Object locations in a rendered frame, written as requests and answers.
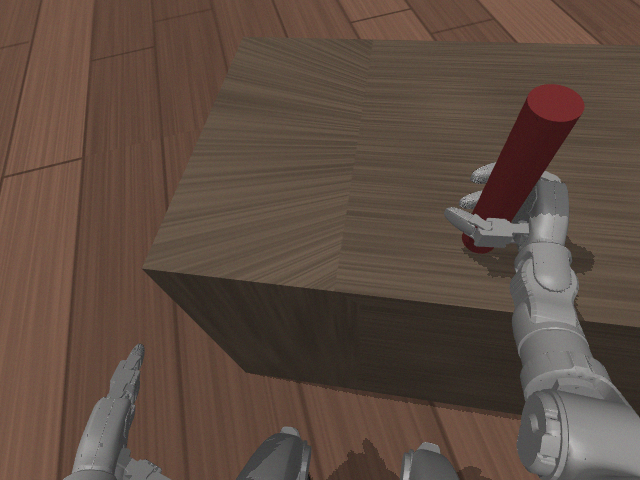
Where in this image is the can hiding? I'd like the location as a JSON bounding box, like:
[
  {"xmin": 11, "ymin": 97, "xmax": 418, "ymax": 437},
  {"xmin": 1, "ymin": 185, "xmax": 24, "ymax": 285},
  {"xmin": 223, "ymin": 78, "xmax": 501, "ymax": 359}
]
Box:
[{"xmin": 462, "ymin": 84, "xmax": 585, "ymax": 254}]

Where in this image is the left robot hand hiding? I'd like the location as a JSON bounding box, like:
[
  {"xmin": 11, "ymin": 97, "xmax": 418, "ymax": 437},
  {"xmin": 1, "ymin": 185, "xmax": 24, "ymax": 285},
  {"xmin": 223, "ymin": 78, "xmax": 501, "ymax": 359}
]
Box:
[{"xmin": 72, "ymin": 343, "xmax": 171, "ymax": 480}]

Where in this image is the right robot hand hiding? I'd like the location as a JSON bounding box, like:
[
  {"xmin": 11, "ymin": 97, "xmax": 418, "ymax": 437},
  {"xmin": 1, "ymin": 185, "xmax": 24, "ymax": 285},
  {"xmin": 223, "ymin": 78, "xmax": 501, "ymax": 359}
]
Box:
[{"xmin": 444, "ymin": 162, "xmax": 569, "ymax": 252}]

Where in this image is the right robot arm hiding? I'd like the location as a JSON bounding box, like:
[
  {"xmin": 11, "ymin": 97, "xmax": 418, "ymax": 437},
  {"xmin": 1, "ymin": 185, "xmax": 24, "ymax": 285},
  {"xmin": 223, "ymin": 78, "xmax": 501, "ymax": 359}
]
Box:
[{"xmin": 510, "ymin": 242, "xmax": 640, "ymax": 480}]

